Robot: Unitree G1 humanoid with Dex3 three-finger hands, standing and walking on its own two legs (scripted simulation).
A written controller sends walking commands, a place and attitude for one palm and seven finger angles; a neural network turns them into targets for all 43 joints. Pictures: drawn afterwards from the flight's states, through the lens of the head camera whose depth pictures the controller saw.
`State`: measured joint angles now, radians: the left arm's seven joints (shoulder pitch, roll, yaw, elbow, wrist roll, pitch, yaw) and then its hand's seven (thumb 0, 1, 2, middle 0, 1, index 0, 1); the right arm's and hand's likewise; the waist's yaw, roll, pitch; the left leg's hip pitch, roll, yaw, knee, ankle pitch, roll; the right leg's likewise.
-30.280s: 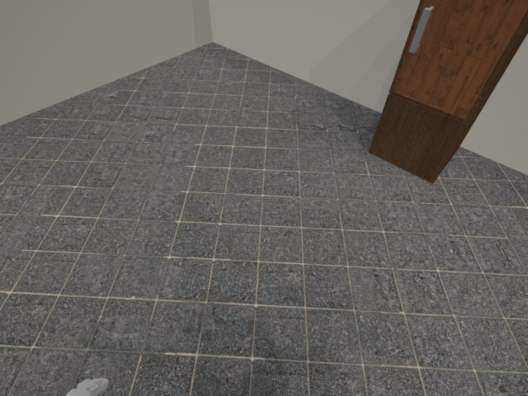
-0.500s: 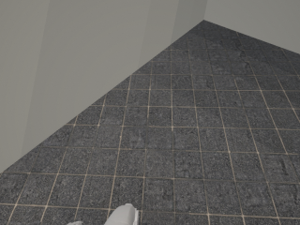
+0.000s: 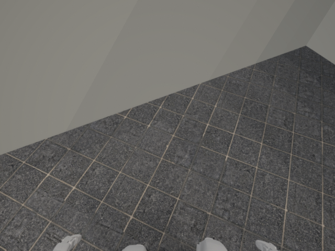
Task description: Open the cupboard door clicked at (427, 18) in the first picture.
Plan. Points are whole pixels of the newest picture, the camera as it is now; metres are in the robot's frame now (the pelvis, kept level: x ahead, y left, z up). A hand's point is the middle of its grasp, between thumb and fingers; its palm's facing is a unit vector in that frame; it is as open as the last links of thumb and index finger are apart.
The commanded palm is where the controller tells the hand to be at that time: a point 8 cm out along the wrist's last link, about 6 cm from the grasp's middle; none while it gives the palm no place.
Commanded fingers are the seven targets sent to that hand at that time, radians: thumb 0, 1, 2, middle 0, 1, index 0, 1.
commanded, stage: turn to face it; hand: left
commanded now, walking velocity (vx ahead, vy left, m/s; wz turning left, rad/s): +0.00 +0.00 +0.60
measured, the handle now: out of the picture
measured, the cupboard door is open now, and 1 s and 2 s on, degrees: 55 55 55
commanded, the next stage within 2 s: none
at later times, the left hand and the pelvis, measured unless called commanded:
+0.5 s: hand out of the picture -0.01 +0.17 -0.19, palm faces +0.35 -0.91 -0.22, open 7.4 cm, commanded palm none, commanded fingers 0.00 0.90 0.90 -0.20 -0.30 -0.20 -0.30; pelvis +0.02 -0.03 -0.01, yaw +20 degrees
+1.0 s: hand out of the picture +0.01 +0.13 -0.14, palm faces +0.55 -0.78 -0.30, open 7.4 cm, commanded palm none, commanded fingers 0.00 0.90 0.90 -0.20 -0.30 -0.20 -0.30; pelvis +0.04 -0.09 +0.01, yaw +36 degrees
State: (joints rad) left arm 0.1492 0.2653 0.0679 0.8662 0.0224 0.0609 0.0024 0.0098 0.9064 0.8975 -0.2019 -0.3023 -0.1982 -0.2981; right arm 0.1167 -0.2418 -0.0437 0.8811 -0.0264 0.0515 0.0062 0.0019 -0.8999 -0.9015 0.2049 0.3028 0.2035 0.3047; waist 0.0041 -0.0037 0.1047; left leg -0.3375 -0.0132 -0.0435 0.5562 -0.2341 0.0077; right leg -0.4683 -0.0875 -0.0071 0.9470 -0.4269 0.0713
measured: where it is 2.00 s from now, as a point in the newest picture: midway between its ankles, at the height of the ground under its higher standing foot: outside the picture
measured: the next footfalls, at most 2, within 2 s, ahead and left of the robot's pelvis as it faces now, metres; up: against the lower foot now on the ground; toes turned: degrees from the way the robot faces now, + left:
right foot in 0.10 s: +0.05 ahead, -0.16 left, +0.00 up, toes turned +2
left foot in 0.48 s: +0.04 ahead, +0.08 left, +0.00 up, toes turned +23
